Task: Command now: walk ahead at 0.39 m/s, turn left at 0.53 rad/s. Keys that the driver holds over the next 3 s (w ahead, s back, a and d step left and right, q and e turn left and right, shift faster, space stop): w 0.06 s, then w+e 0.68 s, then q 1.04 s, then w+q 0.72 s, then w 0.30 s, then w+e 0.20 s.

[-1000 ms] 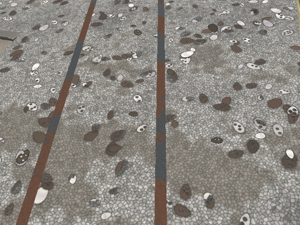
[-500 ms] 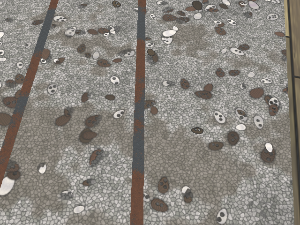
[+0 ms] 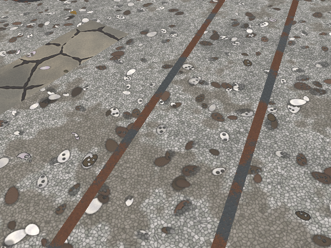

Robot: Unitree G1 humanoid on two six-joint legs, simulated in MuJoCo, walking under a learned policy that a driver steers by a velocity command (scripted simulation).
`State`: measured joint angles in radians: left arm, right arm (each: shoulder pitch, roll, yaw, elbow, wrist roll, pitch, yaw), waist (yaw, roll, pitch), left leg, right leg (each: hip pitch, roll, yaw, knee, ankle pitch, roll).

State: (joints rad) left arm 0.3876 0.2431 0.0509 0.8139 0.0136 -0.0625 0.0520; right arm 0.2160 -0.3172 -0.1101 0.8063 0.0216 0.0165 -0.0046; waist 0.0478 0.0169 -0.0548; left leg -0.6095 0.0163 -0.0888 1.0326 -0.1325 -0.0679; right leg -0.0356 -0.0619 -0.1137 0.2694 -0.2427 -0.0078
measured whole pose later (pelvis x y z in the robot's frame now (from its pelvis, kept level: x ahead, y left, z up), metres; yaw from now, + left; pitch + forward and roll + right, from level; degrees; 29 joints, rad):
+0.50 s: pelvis +0.20 +0.11 -0.01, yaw -5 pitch +0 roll +2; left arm 0.23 0.30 0.08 0.81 -0.03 -0.05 0.00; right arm 0.34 -0.24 -0.07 0.90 -0.02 -0.09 0.00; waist -0.04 -0.05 0.01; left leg 0.00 -0.04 0.18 0.25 -0.26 0.05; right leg -0.70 -0.10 0.08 0.99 -0.05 -0.02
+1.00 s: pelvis +0.45 +0.05 -0.01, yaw -13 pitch +1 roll -1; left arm 0.19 0.24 0.05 0.78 0.02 -0.07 -0.02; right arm 0.17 -0.30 -0.06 0.81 0.02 -0.05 -0.02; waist 0.02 0.04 0.08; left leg -0.61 0.11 -0.07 0.96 -0.24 -0.04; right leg -0.19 0.08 -0.08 0.32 -0.15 -0.10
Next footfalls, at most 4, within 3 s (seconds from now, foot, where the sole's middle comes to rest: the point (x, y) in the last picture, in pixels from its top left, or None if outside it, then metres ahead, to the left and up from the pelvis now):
0.22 left None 0.17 0.19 -0.79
0.74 right None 0.49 -0.03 -0.79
1.22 left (155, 226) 0.67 0.15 -0.79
1.68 right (207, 231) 0.66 -0.07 -0.79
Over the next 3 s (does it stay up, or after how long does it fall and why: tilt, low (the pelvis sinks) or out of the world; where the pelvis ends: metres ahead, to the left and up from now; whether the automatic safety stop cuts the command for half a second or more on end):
stays up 0.97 0.36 -0.01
